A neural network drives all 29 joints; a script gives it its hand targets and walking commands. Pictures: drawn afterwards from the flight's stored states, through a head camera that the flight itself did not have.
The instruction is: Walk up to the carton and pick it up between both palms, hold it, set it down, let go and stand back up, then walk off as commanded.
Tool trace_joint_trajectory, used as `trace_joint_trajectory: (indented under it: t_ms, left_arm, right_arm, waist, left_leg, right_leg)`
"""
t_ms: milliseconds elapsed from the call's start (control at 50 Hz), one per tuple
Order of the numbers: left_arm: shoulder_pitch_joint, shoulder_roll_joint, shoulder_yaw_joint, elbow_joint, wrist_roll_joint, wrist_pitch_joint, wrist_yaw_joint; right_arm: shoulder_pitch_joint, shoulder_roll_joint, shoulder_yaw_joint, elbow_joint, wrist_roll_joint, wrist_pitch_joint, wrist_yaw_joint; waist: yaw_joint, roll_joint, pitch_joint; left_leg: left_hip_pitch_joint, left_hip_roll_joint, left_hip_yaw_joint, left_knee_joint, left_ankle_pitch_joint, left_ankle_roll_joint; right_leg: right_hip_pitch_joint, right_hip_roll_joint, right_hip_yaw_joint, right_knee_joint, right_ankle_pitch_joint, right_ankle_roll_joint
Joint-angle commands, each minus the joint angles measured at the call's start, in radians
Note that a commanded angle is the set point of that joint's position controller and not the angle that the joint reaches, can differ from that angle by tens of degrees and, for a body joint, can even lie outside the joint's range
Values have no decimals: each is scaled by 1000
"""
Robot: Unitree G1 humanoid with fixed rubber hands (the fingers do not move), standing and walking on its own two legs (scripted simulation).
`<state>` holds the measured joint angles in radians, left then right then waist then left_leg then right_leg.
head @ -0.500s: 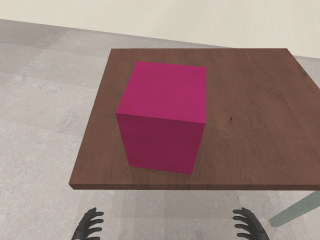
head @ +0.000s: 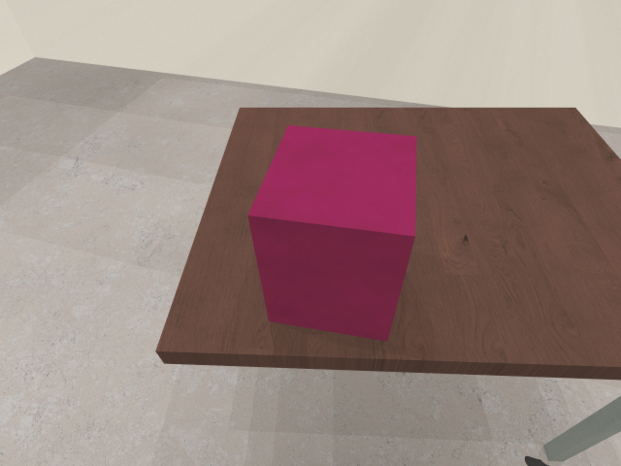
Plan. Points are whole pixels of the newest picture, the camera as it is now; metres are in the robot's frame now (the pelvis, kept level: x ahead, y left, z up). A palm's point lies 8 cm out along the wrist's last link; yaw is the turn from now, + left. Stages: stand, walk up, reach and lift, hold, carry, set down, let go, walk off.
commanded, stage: stand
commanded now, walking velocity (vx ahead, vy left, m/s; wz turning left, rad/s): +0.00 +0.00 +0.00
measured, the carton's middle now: (338, 234) +0.46 -0.02 +0.03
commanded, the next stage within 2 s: none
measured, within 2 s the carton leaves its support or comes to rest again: neither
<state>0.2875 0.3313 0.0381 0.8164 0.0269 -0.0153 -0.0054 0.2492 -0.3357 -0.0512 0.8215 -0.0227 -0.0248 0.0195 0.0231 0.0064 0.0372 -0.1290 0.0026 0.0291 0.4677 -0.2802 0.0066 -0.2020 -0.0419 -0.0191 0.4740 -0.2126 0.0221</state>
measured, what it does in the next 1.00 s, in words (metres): stands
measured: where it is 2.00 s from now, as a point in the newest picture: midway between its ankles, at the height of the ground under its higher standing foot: outside the picture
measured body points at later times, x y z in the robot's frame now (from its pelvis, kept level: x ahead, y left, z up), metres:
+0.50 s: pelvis -0.02 +0.00 +0.00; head -0.03 +0.00 +0.45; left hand +0.04 +0.29 -0.12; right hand +0.06 -0.29 -0.12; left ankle -0.01 +0.12 -0.74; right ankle +0.03 -0.13 -0.74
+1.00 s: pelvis -0.02 -0.01 +0.00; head -0.02 -0.02 +0.45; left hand +0.03 +0.28 -0.12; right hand +0.05 -0.30 -0.13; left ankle -0.01 +0.12 -0.74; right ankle +0.03 -0.13 -0.74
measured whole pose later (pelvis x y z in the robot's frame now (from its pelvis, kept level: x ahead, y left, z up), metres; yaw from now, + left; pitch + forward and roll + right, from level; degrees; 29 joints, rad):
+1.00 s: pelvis -0.02 -0.01 +0.00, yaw +1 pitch -3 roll +1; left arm 0.23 0.32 0.01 1.01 0.00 -0.02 0.00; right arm 0.22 -0.34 -0.01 0.99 0.00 -0.02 0.00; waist 0.01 0.01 0.05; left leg -0.13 0.01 0.01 0.39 -0.20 -0.01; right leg -0.20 -0.04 -0.03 0.40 -0.14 0.01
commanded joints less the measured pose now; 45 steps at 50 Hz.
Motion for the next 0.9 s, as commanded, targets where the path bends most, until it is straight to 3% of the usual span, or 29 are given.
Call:
trace_joint_trajectory:
  t_ms: [0,20,60,140,180,200,220,240,280,300,380,400,420,440,460,500,520,540,580,600,640,740,880]
  left_arm:
    - [-34,187,41,-77,-10,-38,11]
    - [-38,184,36,-54,-7,-34,12]
    - [-18,188,30,-45,-9,-38,17]
    - [-20,183,27,-17,-14,-36,16]
    - [-49,177,22,-4,-8,-38,19]
    - [-46,171,20,-3,-19,-40,18]
    - [-36,163,15,4,-17,-42,15]
    - [-36,172,17,18,-15,-39,17]
    - [-18,166,19,25,-15,-40,20]
    - [-46,170,16,32,-12,-36,20]
    - [-20,181,18,49,-17,-38,21]
    - [-35,193,22,52,-16,-37,22]
    - [-42,197,22,53,-16,-36,22]
    - [-18,178,17,71,-18,-33,22]
    - [-27,191,19,74,-18,-33,18]
    - [-42,181,20,73,-19,-37,20]
    - [-60,200,22,73,-12,-35,18]
    - [-55,186,17,78,-16,-33,17]
    - [-44,181,19,81,-19,-33,16]
    - [-56,204,20,89,-17,-36,20]
    - [-39,196,21,96,-23,-33,24]
    - [-41,187,17,113,-19,-33,20]
    - [-68,202,25,116,-26,-33,18]
  right_arm:
    - [-35,-179,-34,-73,3,-28,-11]
    - [-31,-176,-32,-62,7,-27,-12]
    - [-23,-192,-34,-53,10,-29,-6]
    - [-54,-196,-23,-35,11,-32,-10]
    - [-38,-180,-18,-16,12,-31,-13]
    - [-43,-193,-19,-12,10,-28,-17]
    - [-50,-182,-19,-5,10,-29,-18]
    - [-33,-178,-15,5,17,-30,-14]
    - [-49,-177,-11,9,14,-31,-11]
    - [-52,-178,-14,16,15,-28,-13]
    - [-40,-179,-11,38,17,-24,-12]
    - [-45,-184,-8,44,14,-22,-12]
    - [-51,-189,-13,43,14,-19,-14]
    - [-44,-167,-6,49,15,-20,-17]
    - [-31,-181,-7,54,19,-22,-15]
    - [-60,-183,-7,57,14,-22,-17]
    - [-63,-175,-6,55,13,-19,-15]
    - [-59,-197,-12,64,18,-18,-18]
    - [-40,-197,-12,72,17,-17,-20]
    - [-25,-188,-10,81,19,-15,-16]
    - [-48,-183,-4,79,17,-12,-21]
    - [-40,-193,-10,91,24,-20,-20]
    - [-24,-177,-3,105,19,-13,-24]
  waist:
    - [-7,-23,3]
    - [-19,-18,9]
    - [-11,18,6]
    - [0,-9,7]
    - [-19,-21,-21]
    - [-10,-31,6]
    - [-9,18,0]
    - [-24,-2,3]
    - [0,1,0]
    - [-15,-11,1]
    - [-3,-24,3]
    - [-7,15,4]
    - [-5,-17,20]
    - [3,-13,16]
    - [-13,5,16]
    - [5,-4,13]
    - [-13,-27,31]
    - [-7,3,7]
    - [-6,-2,16]
    - [-16,-40,24]
    - [-6,5,14]
    - [-5,-34,-1]
    - [-21,-15,27]
  left_leg:
    - [-86,89,-114,-142,48,32]
    - [-67,94,-114,-144,48,33]
    - [-112,96,-126,-154,20,32]
    - [-118,100,-142,-175,-3,32]
    - [-80,90,-129,-164,21,26]
    - [-101,97,-127,-165,32,32]
    - [-91,102,-130,-167,7,28]
    - [-82,98,-134,-172,15,21]
    - [-122,91,-128,-174,-4,27]
    - [-93,93,-127,-176,3,20]
    - [-98,105,-133,-187,-1,23]
    - [-100,94,-123,-185,-5,18]
    - [-111,95,-130,-183,-2,22]
    - [-99,103,-133,-181,1,21]
    - [-109,96,-127,-190,-15,18]
    - [-122,103,-129,-184,-30,24]
    - [-110,100,-128,-196,-21,17]
    - [-102,103,-134,-199,-32,21]
    - [-108,100,-128,-189,-35,18]
    - [-89,104,-135,-192,-14,16]
    - [-92,106,-134,-195,-12,18]
    - [-76,111,-130,-197,0,17]
    - [-73,96,-113,-180,9,14]
  right_leg:
    - [43,-61,82,-82,86,-44]
    - [9,-64,89,-98,67,-44]
    - [56,-67,87,-89,79,-38]
    - [63,-65,82,-95,67,-35]
    - [59,-67,83,-102,73,-36]
    - [50,-73,88,-103,74,-36]
    - [49,-76,84,-115,66,-30]
    - [38,-68,82,-117,63,-32]
    - [74,-73,84,-111,71,-35]
    - [46,-68,76,-121,65,-34]
    - [54,-81,85,-125,54,-34]
    - [50,-77,89,-134,30,-34]
    - [53,-79,92,-137,42,-35]
    - [51,-85,92,-137,28,-34]
    - [46,-82,96,-143,24,-34]
    - [59,-84,97,-141,33,-36]
    - [32,-79,90,-143,19,-36]
    - [47,-82,93,-146,5,-38]
    - [36,-80,95,-156,-6,-36]
    - [18,-82,96,-156,-11,-36]
    - [29,-85,102,-159,5,-39]
    - [41,-82,89,-162,16,-37]
    - [13,-82,106,-183,-25,-38]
